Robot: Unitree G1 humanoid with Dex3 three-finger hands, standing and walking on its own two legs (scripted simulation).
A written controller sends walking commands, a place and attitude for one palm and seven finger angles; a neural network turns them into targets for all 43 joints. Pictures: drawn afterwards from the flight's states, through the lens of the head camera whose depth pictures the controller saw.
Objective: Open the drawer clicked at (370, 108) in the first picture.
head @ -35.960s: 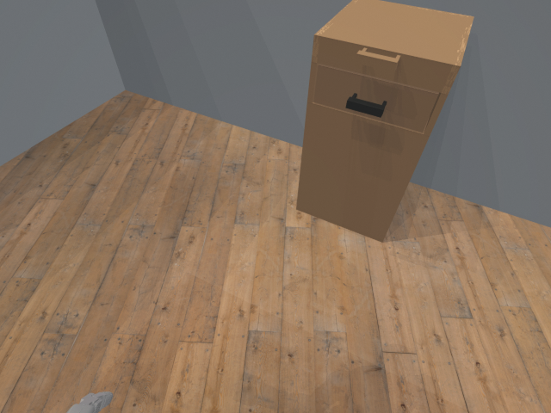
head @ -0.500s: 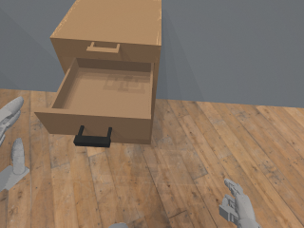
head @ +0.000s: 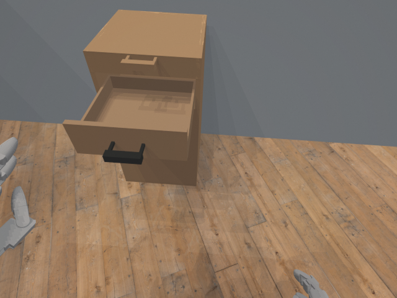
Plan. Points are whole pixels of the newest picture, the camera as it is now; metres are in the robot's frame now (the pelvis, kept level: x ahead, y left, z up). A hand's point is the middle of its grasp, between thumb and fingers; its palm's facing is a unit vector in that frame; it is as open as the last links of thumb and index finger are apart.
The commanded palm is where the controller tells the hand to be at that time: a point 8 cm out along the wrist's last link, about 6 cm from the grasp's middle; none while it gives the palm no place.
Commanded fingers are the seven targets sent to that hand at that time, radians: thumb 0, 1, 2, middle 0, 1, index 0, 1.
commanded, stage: stop stepping back and stand still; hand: left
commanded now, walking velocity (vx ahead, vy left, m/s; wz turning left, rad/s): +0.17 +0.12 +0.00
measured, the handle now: (125, 151) +0.56 +0.25 -0.10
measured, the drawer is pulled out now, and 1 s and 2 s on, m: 0.30 0.30 0.30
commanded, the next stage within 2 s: let the arm hang, fingers relaxed in 0.38 s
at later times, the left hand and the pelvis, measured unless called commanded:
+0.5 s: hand (28, 253) +0.16 +0.24 +0.14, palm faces +0.38 -0.82 -0.43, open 7.4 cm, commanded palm none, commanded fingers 0.00 0.90 0.90 -0.20 -0.30 -0.20 -0.30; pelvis -0.02 +0.00 -0.01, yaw +3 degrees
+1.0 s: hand out of the picture -0.07 +0.19 -0.17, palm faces +0.12 -0.96 -0.24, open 7.2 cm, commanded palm none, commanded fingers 0.00 0.90 0.90 -0.20 -0.30 -0.20 -0.30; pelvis -0.03 -0.01 +0.00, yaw +5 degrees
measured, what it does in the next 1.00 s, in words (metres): steps on the spot: left foot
